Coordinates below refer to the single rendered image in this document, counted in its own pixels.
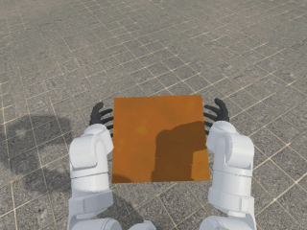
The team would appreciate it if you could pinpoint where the robot left shin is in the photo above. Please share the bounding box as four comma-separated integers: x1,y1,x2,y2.
143,220,155,228

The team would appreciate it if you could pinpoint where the right robot hand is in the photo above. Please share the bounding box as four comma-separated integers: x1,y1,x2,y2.
203,98,229,135

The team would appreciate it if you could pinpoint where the robot right upper arm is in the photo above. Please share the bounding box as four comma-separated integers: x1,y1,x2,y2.
199,216,253,230

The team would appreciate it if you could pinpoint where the robot left forearm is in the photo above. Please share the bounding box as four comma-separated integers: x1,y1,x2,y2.
67,124,114,230

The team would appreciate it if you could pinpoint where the carton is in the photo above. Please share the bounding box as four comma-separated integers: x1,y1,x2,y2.
111,94,210,184

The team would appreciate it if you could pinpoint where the robot left upper arm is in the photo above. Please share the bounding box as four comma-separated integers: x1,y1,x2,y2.
71,218,122,230

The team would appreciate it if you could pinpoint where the left robot hand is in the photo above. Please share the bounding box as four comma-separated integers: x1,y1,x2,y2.
89,102,114,137

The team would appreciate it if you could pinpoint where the robot right forearm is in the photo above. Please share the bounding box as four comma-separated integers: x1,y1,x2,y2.
205,121,257,230

